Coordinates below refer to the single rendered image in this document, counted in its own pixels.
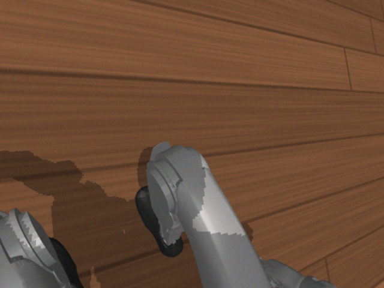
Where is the right robot foot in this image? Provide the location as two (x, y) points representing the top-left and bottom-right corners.
(136, 186), (183, 257)

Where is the right robot hand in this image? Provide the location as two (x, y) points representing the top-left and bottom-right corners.
(258, 256), (305, 288)

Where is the left robot foot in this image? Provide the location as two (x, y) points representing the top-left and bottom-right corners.
(49, 238), (84, 288)

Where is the right robot arm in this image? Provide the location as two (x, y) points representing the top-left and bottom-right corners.
(299, 276), (336, 288)

